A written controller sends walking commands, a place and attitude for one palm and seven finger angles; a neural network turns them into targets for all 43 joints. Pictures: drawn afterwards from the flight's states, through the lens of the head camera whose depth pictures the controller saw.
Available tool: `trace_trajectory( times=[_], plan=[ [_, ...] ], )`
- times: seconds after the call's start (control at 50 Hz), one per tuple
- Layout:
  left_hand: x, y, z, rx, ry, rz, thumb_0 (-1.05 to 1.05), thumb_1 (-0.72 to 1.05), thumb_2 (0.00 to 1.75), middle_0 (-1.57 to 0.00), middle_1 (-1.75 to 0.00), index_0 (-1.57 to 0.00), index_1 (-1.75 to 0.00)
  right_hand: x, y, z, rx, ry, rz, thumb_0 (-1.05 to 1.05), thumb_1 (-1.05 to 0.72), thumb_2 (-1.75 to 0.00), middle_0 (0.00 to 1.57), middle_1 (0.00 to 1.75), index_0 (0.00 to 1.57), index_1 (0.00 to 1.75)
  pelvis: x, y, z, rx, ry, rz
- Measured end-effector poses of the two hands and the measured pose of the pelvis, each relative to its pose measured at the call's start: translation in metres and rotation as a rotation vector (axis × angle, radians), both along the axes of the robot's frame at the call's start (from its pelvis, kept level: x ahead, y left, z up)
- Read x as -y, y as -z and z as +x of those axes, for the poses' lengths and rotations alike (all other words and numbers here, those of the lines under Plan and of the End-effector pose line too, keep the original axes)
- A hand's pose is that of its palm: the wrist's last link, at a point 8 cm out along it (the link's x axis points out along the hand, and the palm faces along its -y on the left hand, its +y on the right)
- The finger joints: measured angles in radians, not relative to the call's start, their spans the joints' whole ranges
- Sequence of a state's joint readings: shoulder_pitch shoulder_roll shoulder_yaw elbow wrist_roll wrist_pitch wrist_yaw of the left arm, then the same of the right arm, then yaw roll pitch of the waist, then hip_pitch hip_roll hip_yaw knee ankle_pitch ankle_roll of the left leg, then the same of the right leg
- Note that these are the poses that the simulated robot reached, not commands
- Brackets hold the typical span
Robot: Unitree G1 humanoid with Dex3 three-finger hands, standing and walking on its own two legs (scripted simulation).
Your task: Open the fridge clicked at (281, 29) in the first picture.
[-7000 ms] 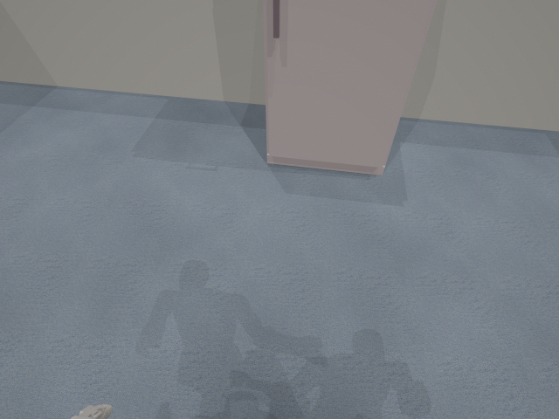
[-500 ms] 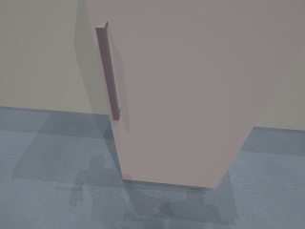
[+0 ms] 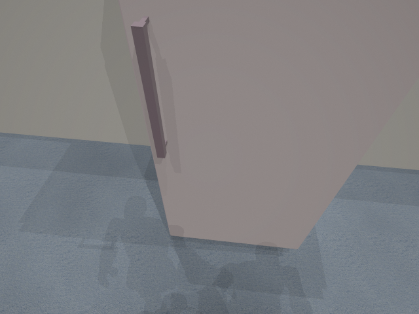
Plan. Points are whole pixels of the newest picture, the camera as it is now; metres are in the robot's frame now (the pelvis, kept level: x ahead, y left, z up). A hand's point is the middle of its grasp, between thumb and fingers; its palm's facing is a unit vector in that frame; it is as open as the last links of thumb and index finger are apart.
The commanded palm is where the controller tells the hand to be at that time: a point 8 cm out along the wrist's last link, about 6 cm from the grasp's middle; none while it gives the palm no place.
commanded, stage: shuffle to correct the standing spot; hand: left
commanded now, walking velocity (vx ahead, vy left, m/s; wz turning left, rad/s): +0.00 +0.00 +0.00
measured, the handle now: (155, 99) +0.54 +0.17 +0.12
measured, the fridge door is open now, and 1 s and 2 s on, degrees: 0 0 0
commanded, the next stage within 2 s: come to a stop and stand still in 0.28 s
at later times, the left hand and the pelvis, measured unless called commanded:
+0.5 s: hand out of the picture +0.04 +0.20 -0.19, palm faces +0.02 -0.99 -0.16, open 7.4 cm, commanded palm none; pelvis +0.06 +0.03 -0.01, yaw -1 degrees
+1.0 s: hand out of the picture +0.09 +0.19 -0.18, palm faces +0.00 -0.98 -0.20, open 7.4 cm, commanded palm none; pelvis +0.03 +0.02 -0.01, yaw -2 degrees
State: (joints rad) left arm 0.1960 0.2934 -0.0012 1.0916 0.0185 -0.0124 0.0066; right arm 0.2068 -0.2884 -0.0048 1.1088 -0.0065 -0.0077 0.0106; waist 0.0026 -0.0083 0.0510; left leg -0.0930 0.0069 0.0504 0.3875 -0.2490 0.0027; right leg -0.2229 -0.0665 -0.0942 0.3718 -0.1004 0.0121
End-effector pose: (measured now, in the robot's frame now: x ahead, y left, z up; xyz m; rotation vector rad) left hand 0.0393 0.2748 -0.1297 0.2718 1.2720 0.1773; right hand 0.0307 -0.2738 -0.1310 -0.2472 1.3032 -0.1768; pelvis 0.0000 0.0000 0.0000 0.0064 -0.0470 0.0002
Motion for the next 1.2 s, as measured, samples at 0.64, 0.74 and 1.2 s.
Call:
trace_trajectory(
  times=[0.64, 0.74, 1.2],
  plan=[
    [0.024, 0.029, 0.012, -0.150, -0.075, -0.137, 0.00, 0.90, 0.89, -0.20, -0.30, -0.20, -0.30, -0.112, 0.015, -0.027, -0.192, 0.163, 0.104, 0.00, -0.90, -0.90, 0.20, 0.30, 0.21, 0.30, -0.037, 0.006, 0.064, 0.000, 0.029, -0.033],
    [0.019, 0.028, 0.030, -0.110, -0.057, -0.117, 0.00, 0.90, 0.89, -0.20, -0.30, -0.20, -0.30, -0.112, 0.017, -0.022, -0.164, 0.186, 0.104, 0.00, -0.90, -0.90, 0.20, 0.30, 0.21, 0.30, -0.035, 0.008, 0.059, -0.012, 0.039, -0.030],
    [0.031, 0.013, 0.010, 0.004, -0.007, -0.085, 0.00, 0.90, 0.89, -0.21, -0.30, -0.20, -0.30, -0.040, 0.009, -0.016, -0.010, 0.098, 0.055, 0.00, -0.91, -0.90, 0.20, 0.30, 0.20, 0.30, -0.007, 0.002, 0.011, 0.011, 0.041, -0.004]
  ],
)
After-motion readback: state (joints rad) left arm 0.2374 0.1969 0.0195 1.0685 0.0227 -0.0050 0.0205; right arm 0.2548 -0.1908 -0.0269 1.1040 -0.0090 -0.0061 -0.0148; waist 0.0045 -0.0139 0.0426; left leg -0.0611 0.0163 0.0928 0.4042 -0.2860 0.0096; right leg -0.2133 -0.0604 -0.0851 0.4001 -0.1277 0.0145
